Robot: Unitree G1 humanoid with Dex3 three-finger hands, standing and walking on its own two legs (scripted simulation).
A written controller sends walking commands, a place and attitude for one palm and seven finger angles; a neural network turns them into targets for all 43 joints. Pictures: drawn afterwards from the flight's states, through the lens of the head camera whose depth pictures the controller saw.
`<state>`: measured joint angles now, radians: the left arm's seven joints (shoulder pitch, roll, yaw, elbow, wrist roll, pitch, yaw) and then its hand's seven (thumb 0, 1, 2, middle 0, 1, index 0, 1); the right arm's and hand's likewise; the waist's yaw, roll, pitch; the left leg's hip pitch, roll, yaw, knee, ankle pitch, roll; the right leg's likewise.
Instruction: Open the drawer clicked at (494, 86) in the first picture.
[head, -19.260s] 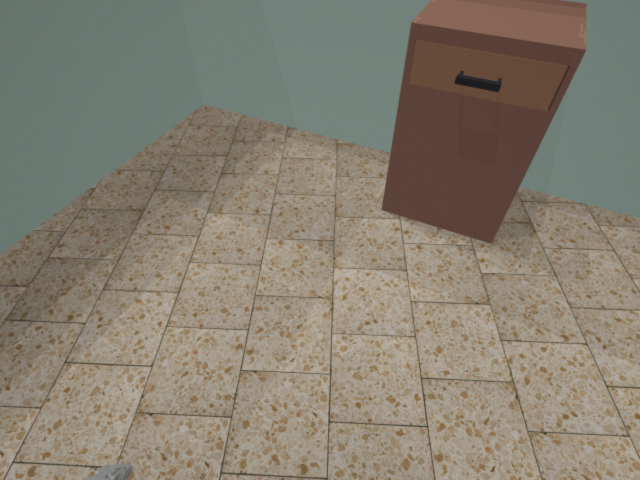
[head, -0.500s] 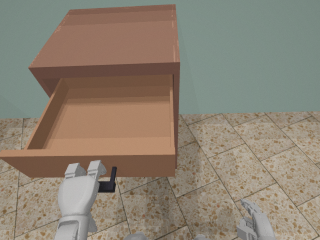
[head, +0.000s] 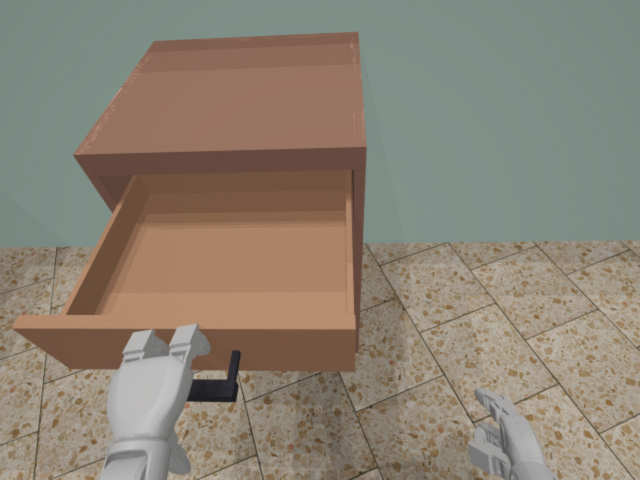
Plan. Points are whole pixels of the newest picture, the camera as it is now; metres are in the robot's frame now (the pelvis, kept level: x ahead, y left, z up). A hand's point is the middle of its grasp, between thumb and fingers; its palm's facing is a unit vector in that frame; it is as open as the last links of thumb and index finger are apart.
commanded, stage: lift the hand off the handle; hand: left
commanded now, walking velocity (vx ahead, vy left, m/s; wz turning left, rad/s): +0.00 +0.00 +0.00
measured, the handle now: (189, 374) +0.25 +0.22 -0.04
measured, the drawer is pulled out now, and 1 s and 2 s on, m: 0.30 0.30 0.30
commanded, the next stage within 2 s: draw the hand back to the body in 1.46 s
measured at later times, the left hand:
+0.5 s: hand (160, 390) +0.21 +0.21 +0.03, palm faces +0.05 -0.13 -0.99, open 13.7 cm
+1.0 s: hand (144, 381) +0.21 +0.22 +0.07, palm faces +0.05 -0.13 -0.99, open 13.8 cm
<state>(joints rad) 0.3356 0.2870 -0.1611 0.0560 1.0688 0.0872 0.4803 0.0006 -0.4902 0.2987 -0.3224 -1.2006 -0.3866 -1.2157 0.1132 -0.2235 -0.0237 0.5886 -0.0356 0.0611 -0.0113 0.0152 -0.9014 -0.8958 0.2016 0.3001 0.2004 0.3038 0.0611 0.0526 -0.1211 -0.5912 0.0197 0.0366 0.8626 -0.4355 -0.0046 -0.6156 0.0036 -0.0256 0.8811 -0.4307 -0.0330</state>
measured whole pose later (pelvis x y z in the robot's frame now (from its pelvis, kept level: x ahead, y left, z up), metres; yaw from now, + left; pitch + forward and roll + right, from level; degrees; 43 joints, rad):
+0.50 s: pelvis +0.01 +0.00 +0.01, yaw -1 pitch +6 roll +1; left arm 0.40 0.32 -0.13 -0.08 1.03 0.07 0.39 0.00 -0.49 0.30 -0.32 -1.20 -0.34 -1.21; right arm 0.12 -0.22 -0.01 0.58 -0.02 0.06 0.01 0.02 -0.90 -0.90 0.20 0.30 0.20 0.30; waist 0.08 0.06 -0.10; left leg -0.46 0.02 0.05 0.75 -0.40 -0.01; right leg -0.49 0.01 -0.02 0.78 -0.39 -0.03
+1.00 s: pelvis +0.01 +0.00 +0.03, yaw -1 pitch +4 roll +1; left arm 0.42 0.36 -0.11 -0.19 0.99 0.07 0.29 0.00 -0.49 0.30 -0.32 -1.20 -0.32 -1.20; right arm 0.12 -0.23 -0.01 0.57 -0.01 0.06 0.01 0.02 -0.90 -0.90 0.20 0.30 0.20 0.30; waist 0.09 0.08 -0.08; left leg -0.36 0.02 0.05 0.66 -0.36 -0.01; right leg -0.39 0.01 -0.02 0.68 -0.35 -0.03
